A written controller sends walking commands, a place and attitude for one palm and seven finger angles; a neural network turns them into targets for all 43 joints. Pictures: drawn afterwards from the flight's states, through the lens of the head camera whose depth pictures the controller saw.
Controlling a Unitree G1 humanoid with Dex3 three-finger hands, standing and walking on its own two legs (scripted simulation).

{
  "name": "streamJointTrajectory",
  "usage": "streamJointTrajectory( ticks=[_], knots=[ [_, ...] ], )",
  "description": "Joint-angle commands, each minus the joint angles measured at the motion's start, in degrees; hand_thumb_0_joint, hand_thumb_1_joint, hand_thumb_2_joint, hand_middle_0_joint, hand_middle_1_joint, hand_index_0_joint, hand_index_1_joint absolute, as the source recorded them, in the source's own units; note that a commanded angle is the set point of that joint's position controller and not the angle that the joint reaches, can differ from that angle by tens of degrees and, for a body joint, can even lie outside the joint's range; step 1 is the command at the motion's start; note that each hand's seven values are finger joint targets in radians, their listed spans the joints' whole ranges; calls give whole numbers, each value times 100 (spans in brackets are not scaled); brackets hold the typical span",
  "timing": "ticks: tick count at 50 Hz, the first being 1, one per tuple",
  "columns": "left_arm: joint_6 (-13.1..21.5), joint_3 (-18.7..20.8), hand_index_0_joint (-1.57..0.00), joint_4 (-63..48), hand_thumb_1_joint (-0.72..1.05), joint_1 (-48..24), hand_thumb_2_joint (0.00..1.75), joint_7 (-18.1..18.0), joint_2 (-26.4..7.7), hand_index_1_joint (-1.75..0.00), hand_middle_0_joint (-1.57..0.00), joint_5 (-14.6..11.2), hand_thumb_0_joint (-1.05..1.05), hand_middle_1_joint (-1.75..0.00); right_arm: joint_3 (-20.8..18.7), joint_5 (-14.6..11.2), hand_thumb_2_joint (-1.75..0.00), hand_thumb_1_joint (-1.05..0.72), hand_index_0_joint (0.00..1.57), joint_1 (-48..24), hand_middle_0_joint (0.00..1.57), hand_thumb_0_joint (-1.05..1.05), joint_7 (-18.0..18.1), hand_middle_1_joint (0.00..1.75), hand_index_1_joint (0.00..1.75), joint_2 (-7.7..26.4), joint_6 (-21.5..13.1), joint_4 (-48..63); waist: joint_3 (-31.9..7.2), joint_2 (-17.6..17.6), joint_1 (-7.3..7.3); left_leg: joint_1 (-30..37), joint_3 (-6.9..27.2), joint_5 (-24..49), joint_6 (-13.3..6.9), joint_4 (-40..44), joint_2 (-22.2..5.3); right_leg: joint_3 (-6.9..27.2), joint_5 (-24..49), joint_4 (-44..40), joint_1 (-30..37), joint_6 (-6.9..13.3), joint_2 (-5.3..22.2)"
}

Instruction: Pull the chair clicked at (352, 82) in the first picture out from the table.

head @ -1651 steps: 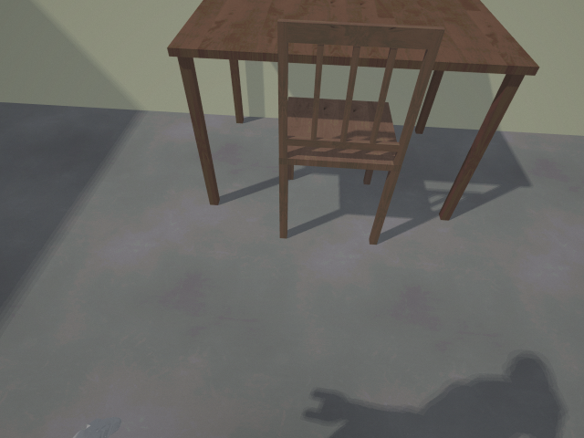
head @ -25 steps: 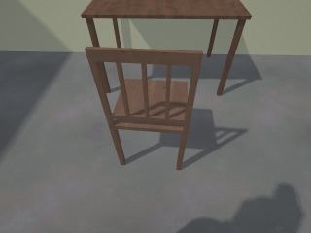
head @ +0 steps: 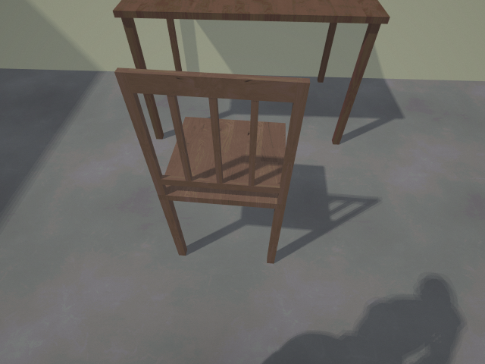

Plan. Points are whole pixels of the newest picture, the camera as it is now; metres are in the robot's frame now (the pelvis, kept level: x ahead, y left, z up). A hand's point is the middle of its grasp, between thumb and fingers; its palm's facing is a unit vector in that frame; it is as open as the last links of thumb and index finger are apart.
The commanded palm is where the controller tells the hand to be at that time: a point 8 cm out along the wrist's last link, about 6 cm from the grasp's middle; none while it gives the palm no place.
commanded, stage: look to check the result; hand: left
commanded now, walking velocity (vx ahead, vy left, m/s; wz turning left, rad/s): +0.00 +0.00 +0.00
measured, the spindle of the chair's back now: (216, 144) +0.66 +0.10 -0.08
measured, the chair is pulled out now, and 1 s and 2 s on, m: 0.62 0.62 0.62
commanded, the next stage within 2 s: stand and wait in 0.56 s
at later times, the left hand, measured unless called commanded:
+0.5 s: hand out of the picture +0.00 +0.16 -0.18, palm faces +0.03 -0.98 -0.18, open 7.4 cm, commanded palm none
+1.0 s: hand out of the picture +0.00 +0.16 -0.18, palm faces +0.02 -0.98 -0.18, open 7.4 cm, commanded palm none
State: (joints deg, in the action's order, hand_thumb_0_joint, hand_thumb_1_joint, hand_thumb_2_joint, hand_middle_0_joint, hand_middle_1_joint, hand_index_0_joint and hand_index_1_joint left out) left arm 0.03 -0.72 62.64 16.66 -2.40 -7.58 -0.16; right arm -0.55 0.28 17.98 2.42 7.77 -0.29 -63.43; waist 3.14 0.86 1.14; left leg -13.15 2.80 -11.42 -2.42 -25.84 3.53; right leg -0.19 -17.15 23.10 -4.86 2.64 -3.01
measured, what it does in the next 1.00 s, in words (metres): stands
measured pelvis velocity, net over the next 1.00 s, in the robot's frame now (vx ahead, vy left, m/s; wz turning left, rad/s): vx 0.01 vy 0.00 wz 0.00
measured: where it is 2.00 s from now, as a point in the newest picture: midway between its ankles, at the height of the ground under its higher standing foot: outside the picture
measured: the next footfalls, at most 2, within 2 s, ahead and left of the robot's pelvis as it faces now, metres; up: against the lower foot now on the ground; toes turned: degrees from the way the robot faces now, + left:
none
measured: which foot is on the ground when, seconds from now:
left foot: down 0.00-1.00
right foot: down 0.00-1.00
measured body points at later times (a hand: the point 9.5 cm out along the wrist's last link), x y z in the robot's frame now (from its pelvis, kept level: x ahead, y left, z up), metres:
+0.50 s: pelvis +0.01 +0.00 +0.00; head +0.02 +0.00 +0.45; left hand +0.00 +0.21 -0.16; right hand +0.00 -0.22 -0.16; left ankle +0.03 +0.09 -0.74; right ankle -0.05 -0.09 -0.74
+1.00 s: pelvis +0.01 +0.00 +0.00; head +0.03 +0.00 +0.45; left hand +0.00 +0.21 -0.16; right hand -0.02 -0.22 -0.16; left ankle +0.03 +0.09 -0.74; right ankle -0.05 -0.09 -0.74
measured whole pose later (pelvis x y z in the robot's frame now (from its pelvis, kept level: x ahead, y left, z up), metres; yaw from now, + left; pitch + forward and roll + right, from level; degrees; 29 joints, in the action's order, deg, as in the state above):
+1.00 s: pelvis +0.01 +0.00 +0.00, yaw +0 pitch -1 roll +0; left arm 0.2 -0.7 63.1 18.2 -2.4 -7.2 -0.2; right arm -0.5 0.2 18.3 2.8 7.7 -0.4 -64.3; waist 2.9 0.4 1.0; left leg -12.0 2.8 -12.5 -2.3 -26.0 3.6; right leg -0.1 -17.9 22.6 -3.4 2.8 -3.0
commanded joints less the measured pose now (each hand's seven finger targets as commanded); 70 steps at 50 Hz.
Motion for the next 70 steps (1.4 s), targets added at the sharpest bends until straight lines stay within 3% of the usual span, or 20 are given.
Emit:
streamJointTrajectory(
  ticks=[1, 43, 48, 56, 70],
  knots=[
    [82, 112, -20, -124, 90, 461, 90, -64, -551, -30, -20, 9, 0, -30, -92, 9, -90, -90, 20, 444, 20, 0, 21, 30, 30, 539, -55, 127, 41, -127, -50, 345, 651, 1147, -137, 264, -712, 604, 1103, -423, -399, 100, 804],
    [83, 112, -20, -63, 90, 638, 90, -57, -509, -30, -20, 10, 0, -30, -78, 9, -90, -90, 20, 493, 20, 0, 42, 30, 30, 539, -51, 36, 297, -105, -47, 302, 664, 912, -131, 324, -722, 584, 858, -493, -453, 91, 781],
    [87, 113, -20, -56, 90, 653, 90, -55, -506, -30, -20, 11, 0, -30, -89, 9, -90, -90, 20, 507, 20, 0, 43, 30, 30, 529, -64, 46, 154, -25, -49, 380, 700, 985, -143, 325, -732, 588, 894, -460, -414, 97, 787],
    [92, 110, -20, -52, 90, 675, 90, -62, -476, -30, -20, 15, 0, -30, -88, 6, -90, -90, 20, 520, 20, 0, 45, 30, 30, 524, -63, 51, 187, -169, -46, 378, 670, 1033, -141, 312, -732, 591, 950, -459, -431, 90, 787],
    [89, 121, -20, -59, 90, 664, 90, -66, -489, -30, -20, 16, 0, -30, -84, -1, -90, -90, 20, 490, 20, 0, 53, 30, 30, 526, -71, 48, 182, -127, -54, 408, 676, 1181, -156, 298, -744, 563, 1049, -431, -404, 79, 776]
  ],
)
